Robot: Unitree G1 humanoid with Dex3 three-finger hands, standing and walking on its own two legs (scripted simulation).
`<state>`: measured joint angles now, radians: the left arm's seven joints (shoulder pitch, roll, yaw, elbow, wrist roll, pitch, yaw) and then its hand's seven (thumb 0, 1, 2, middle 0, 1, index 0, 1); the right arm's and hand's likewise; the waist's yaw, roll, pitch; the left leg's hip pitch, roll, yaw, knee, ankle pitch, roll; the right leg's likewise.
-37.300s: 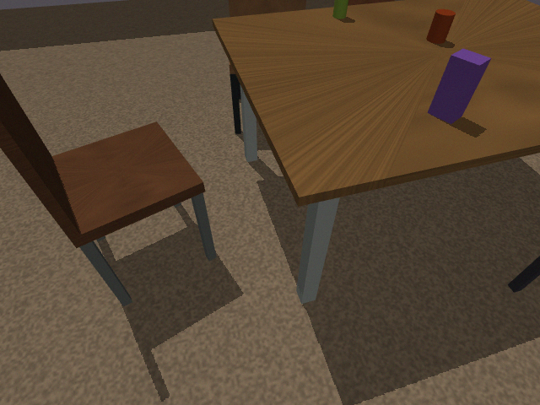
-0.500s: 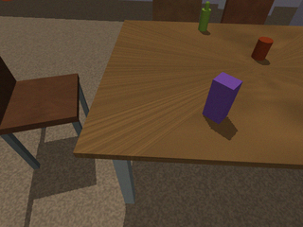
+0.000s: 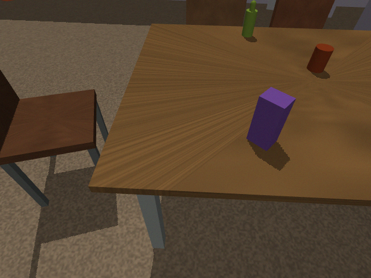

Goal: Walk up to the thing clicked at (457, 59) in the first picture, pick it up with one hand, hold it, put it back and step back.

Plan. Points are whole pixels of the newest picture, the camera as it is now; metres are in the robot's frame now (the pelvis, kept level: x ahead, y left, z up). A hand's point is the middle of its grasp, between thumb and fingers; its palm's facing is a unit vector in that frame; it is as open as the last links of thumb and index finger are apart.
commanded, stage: stand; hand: right
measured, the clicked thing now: (268, 120) +0.55 -0.22 +0.02
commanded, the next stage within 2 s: step back in 0.20 s
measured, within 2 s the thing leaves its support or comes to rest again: neither
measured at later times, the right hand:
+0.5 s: hand out of the picture +0.06 -0.29 -0.17, palm faces +0.00 +0.92 -0.39, open 7.4 cm
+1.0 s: hand out of the picture -0.07 -0.26 -0.17, palm faces -0.02 +0.91 -0.41, open 7.4 cm
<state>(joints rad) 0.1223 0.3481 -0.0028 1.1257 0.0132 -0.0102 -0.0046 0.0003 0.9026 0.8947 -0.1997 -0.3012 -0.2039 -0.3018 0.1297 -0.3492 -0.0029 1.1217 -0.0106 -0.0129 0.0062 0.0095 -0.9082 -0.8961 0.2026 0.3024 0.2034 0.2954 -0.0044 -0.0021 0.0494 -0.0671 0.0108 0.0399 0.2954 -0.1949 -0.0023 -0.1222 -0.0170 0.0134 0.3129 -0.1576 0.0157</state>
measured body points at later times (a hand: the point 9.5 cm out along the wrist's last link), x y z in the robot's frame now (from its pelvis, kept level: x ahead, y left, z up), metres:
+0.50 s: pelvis -0.05 -0.01 -0.02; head +0.02 -0.01 +0.42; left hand +0.06 +0.31 -0.14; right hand +0.06 -0.34 -0.15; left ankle -0.05 +0.12 -0.72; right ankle +0.01 -0.13 -0.75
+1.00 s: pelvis -0.15 +0.02 -0.02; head -0.07 +0.02 +0.42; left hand -0.03 +0.33 -0.15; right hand -0.07 -0.30 -0.14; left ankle -0.14 +0.13 -0.75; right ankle -0.17 -0.11 -0.73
